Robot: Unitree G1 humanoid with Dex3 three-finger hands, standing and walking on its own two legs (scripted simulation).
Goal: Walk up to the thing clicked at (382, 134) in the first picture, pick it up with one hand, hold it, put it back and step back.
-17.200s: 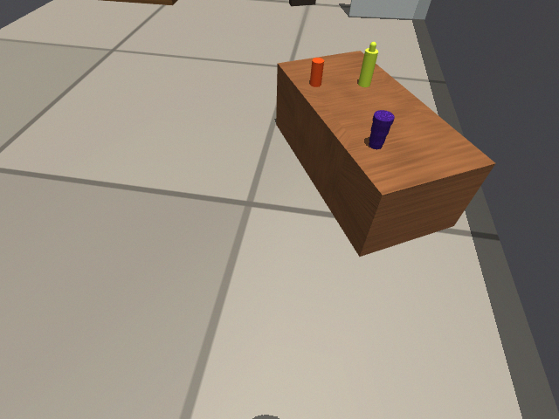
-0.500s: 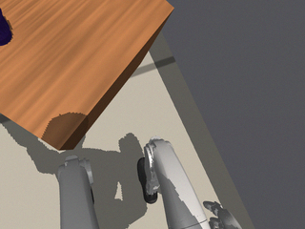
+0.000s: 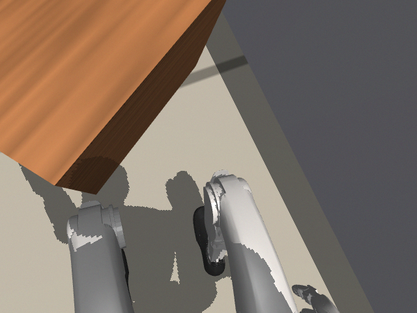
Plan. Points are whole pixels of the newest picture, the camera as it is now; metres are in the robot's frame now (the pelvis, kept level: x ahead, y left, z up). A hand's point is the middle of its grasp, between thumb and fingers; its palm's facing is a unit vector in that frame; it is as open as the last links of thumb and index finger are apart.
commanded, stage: close in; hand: left
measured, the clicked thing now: out of the picture +0.61 +0.27 +0.06
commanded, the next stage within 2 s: close in 0.08 s
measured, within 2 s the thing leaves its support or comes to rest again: leaves its support in 1.34 s
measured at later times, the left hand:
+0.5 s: hand out of the picture +0.61 +0.27 +0.04, palm faces +0.29 -0.96 -0.03, open 16.5 cm
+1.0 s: hand out of the picture +0.60 +0.26 +0.03, palm faces +0.29 -0.95 -0.04, open 9.5 cm
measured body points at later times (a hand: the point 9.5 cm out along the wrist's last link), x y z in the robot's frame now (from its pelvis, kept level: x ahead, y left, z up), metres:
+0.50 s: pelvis +0.01 +0.01 +0.02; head +0.26 +0.06 +0.39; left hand +0.59 +0.32 +0.04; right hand +0.04 -0.26 -0.09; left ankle +0.07 +0.13 -0.37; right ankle +0.12 -0.14 -0.37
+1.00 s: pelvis +0.01 +0.00 +0.01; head +0.26 +0.06 +0.39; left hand +0.58 +0.31 +0.04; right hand +0.03 -0.27 -0.09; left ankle +0.07 +0.13 -0.37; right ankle +0.12 -0.14 -0.37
